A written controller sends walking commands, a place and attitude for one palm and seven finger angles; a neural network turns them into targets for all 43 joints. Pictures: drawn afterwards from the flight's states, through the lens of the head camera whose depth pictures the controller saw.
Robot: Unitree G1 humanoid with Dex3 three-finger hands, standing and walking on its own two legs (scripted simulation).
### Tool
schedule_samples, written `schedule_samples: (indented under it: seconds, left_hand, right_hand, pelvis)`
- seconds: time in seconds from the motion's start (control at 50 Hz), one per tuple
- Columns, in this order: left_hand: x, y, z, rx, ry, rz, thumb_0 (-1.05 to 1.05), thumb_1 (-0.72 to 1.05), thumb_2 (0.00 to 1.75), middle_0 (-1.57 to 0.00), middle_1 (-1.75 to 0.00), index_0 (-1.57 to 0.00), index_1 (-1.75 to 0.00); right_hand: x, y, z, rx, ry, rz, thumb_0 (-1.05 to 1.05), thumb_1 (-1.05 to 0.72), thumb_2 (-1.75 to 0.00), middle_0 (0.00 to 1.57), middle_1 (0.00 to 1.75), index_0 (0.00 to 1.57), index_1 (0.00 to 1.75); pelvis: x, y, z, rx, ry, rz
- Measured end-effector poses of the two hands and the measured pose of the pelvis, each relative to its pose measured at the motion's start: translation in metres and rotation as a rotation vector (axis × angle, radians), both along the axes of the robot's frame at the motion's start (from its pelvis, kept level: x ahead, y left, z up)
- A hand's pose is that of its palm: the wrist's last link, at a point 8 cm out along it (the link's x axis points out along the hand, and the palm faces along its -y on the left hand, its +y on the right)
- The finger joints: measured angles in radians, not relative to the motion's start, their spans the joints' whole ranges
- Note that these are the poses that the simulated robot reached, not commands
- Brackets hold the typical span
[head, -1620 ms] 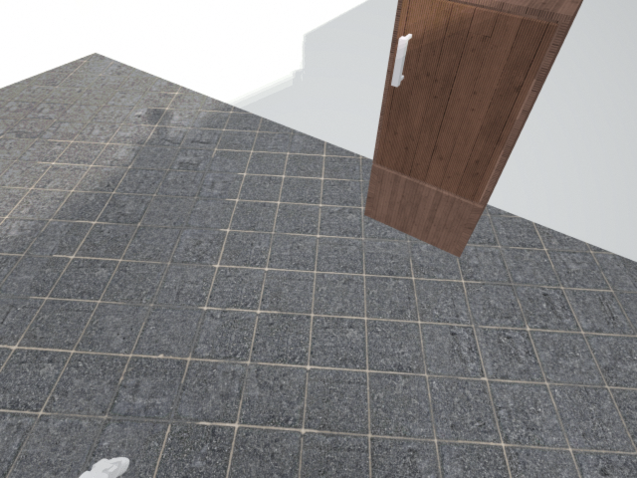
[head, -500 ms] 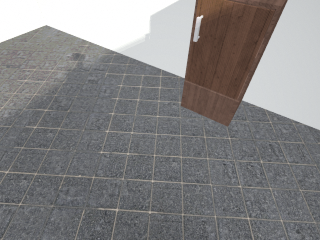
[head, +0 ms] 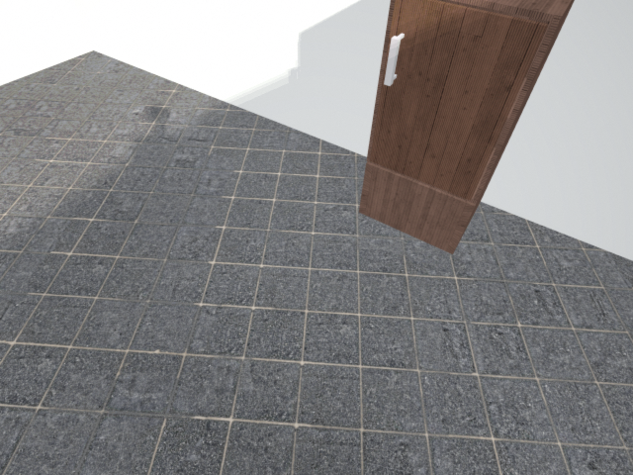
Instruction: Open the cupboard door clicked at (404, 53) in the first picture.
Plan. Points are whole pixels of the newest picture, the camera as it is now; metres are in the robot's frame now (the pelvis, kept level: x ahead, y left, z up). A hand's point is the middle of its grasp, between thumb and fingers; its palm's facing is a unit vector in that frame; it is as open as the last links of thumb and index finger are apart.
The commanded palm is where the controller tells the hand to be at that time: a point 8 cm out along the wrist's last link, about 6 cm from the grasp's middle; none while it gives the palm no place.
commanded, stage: walk to a spot facing it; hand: left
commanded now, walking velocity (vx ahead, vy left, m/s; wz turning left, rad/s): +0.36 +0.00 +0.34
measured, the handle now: (394, 59) +1.28 -0.17 -0.03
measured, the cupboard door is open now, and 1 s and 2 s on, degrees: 0 0 0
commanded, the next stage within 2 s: turn to face it in 0.88 s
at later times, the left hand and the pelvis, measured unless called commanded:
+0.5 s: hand out of the picture +0.14 +0.25 -0.18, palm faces +0.10 -0.98 -0.14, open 7.4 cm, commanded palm none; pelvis +0.14 +0.06 +0.00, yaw +6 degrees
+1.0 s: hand (190, 337) +0.37 +0.26 -0.18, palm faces +0.23 -0.95 -0.22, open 7.2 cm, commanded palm none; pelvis +0.39 +0.06 -0.01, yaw +11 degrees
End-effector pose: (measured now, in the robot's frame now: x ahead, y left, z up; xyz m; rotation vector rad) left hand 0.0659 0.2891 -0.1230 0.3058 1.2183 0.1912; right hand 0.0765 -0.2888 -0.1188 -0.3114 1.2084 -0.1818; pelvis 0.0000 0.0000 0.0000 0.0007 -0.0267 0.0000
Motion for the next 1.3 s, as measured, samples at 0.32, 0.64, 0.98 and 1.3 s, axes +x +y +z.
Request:
schedule_samples:
  seconds: [0.32, 0.64, 0.98, 1.3]
  left_hand:
    - [-0.047, -0.006, -0.046, -0.188, 0.242, 0.157, 0.01, 0.91, 0.90, -0.20, -0.30, -0.20, -0.30]
    - [0.205, -0.004, -0.038, -0.205, -0.014, 0.084, 0.01, 0.91, 0.90, -0.20, -0.30, -0.20, -0.30]
    - [0.294, 0.012, -0.027, -0.116, 0.020, 0.254, -0.01, 0.95, 0.90, -0.20, -0.30, -0.20, -0.30]
    - [0.349, 0.046, -0.043, -0.205, 0.229, 0.264, 0.01, 0.91, 0.90, -0.20, -0.30, -0.20, -0.30]
  right_hand:
    - [-0.013, 0.098, -0.017, 0.075, 0.157, -0.049, 0.01, -0.91, -0.90, 0.20, 0.30, 0.20, 0.30]
    - [0.006, 0.155, -0.013, 0.161, 0.456, -0.183, 0.01, -0.91, -0.90, 0.21, 0.30, 0.21, 0.30]
    - [0.380, 0.123, -0.026, 0.127, 0.024, 0.070, 0.01, -0.92, -0.90, 0.20, 0.29, 0.20, 0.29]
    - [0.526, 0.206, -0.014, 0.144, -0.139, 0.085, -0.02, -0.93, -0.90, 0.20, 0.30, 0.21, 0.30]
  pelvis:
    - [0.075, 0.051, -0.012, -0.017, 0.020, 0.062]
    - [0.207, 0.059, -0.013, -0.017, 0.032, 0.103]
    - [0.378, 0.061, -0.009, -0.030, 0.005, 0.193]
    - [0.473, 0.119, -0.012, -0.026, -0.013, 0.063]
